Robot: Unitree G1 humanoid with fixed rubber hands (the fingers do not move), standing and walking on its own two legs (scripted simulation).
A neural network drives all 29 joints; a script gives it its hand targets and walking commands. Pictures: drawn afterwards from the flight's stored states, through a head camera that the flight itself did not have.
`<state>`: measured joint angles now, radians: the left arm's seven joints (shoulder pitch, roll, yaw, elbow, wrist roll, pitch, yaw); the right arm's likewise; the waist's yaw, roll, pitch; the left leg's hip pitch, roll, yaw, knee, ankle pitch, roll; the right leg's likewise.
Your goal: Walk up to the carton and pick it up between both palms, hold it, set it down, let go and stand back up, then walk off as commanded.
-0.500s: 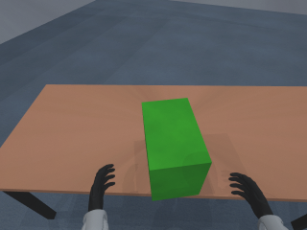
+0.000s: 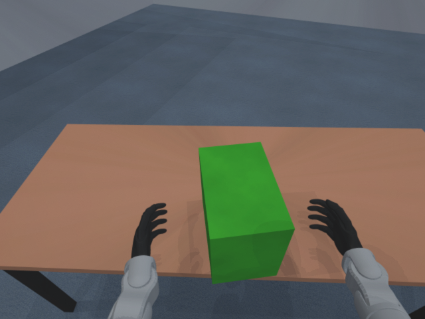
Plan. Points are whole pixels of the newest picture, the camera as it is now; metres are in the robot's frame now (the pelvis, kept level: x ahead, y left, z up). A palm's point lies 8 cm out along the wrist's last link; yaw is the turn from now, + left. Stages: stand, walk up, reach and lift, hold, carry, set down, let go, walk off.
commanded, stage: reach and lift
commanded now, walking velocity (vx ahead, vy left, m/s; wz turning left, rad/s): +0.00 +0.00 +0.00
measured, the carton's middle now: (237, 211) +0.43 -0.04 -0.10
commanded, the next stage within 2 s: none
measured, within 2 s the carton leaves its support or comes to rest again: neither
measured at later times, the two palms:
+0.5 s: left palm (146, 211) +0.33 +0.15 +0.06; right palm (326, 198) +0.35 -0.20 +0.06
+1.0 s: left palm (159, 179) +0.39 +0.13 +0.08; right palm (313, 166) +0.41 -0.19 +0.09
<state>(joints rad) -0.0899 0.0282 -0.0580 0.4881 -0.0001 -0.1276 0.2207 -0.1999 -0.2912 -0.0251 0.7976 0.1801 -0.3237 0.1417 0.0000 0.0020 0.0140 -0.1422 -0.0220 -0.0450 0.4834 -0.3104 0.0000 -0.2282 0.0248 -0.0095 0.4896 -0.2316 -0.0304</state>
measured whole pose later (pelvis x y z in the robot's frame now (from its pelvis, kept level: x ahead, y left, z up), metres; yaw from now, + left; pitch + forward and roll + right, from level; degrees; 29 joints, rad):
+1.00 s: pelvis +0.00 +0.01 +0.00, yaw +0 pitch +8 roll -1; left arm -0.60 0.03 -0.06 0.51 0.00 0.28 0.29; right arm -0.76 -0.29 -0.03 0.96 0.18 -0.02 0.04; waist 0.00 0.00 -0.04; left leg -0.34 -0.01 -0.05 0.48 -0.27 0.00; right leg -0.38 0.04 -0.01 0.38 -0.14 -0.02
